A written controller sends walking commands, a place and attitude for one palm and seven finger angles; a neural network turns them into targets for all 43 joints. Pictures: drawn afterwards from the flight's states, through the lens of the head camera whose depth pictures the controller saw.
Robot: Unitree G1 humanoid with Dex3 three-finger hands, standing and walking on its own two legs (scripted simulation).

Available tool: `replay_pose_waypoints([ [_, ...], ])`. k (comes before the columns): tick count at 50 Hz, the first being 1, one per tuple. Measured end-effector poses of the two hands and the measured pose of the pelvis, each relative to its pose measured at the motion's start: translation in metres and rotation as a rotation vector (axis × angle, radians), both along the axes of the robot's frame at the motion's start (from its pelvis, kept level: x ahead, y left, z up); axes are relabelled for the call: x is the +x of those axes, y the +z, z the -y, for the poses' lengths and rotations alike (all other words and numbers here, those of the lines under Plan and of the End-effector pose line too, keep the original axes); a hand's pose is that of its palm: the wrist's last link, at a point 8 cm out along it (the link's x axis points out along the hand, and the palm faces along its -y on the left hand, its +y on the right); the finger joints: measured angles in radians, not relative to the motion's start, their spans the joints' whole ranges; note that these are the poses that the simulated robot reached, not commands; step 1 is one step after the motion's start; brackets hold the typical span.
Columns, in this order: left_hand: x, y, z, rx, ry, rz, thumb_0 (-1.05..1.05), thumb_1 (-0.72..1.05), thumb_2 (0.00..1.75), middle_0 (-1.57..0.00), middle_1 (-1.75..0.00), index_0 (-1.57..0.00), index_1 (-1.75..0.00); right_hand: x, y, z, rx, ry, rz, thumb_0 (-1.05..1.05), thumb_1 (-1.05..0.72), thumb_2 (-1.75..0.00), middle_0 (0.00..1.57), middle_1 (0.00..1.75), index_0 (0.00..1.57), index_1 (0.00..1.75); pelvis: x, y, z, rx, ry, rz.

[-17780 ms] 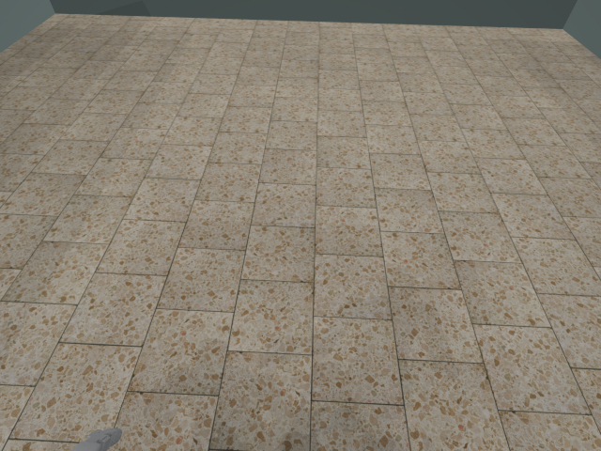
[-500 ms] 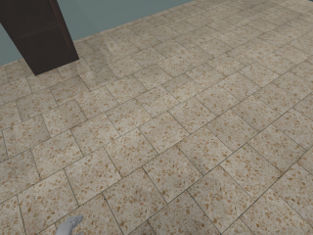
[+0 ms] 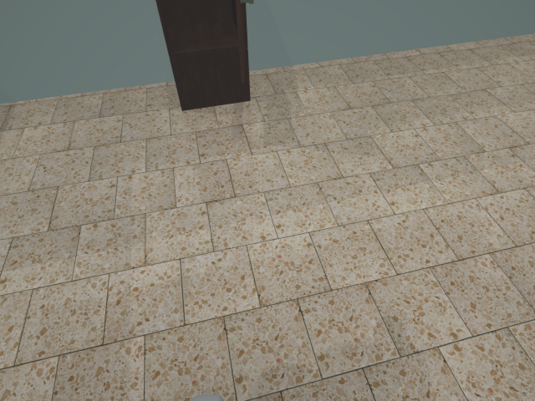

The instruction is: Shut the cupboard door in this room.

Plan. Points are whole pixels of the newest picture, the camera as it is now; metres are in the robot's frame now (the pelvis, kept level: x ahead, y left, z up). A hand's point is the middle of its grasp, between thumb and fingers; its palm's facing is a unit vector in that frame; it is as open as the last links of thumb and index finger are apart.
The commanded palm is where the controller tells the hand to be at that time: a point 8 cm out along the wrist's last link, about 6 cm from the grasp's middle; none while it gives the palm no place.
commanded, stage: turn or walk to find it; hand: left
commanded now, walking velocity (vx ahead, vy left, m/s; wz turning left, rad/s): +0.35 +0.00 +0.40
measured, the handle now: out of the picture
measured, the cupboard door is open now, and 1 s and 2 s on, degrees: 77 77 77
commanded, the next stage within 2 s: none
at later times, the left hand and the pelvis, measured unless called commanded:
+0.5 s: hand (141, 334) +0.25 +0.27 -0.17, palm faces +0.13 -0.98 -0.17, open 7.4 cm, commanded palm none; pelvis +0.17 +0.08 -0.01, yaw +8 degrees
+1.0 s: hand (166, 292) +0.34 +0.25 -0.17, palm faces +0.29 -0.93 -0.22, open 7.3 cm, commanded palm none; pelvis +0.40 +0.07 +0.00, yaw +13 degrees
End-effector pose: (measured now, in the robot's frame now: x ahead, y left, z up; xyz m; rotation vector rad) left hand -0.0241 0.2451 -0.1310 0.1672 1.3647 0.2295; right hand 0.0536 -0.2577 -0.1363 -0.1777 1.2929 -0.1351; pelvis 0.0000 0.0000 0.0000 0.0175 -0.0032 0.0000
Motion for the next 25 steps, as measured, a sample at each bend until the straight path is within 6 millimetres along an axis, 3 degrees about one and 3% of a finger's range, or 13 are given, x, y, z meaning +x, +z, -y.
replay_pose_waypoints([
  [6, -0.036, -0.027, -0.039, -0.039, 0.116, -0.133, 0.01, 0.90, 0.90, -0.20, -0.29, -0.20, -0.30, 0.100, 0.006, -0.051, -0.036, 0.140, 0.163, 0.01, -0.91, -0.90, 0.20, 0.30, 0.19, 0.30, 0.032, -0.018, -0.039, -0.029, 0.053, -0.002],
  [9, -0.024, -0.032, -0.056, -0.055, 0.116, -0.176, 0.01, 0.90, 0.90, -0.20, -0.29, -0.20, -0.30, 0.126, 0.010, -0.075, -0.039, 0.144, 0.232, 0.01, -0.91, -0.90, 0.20, 0.30, 0.20, 0.30, 0.048, -0.019, -0.055, -0.025, 0.050, 0.011],
  [14, 0.058, -0.023, -0.076, -0.059, 0.092, -0.041, 0.02, 0.91, 0.90, -0.20, -0.29, -0.20, -0.30, 0.123, 0.012, -0.101, -0.027, 0.120, 0.161, 0.00, -0.91, -0.90, 0.20, 0.30, 0.20, 0.30, 0.081, -0.005, -0.073, -0.036, 0.089, 0.017],
  [19, 0.153, -0.014, -0.083, -0.057, 0.063, 0.124, 0.01, 0.91, 0.90, -0.19, -0.29, -0.20, -0.30, 0.104, 0.006, -0.104, -0.033, 0.071, 0.017, 0.00, -0.93, -0.90, 0.20, 0.30, 0.20, 0.30, 0.119, -0.001, -0.081, -0.026, 0.120, 0.020],
  [25, 0.259, -0.010, -0.076, -0.058, 0.014, 0.222, 0.01, 0.91, 0.90, -0.19, -0.29, -0.20, -0.30, 0.083, -0.007, -0.108, -0.008, 0.003, -0.170, 0.00, -0.92, -0.90, 0.20, 0.30, 0.20, 0.30, 0.173, -0.007, -0.080, -0.005, 0.144, 0.016],
])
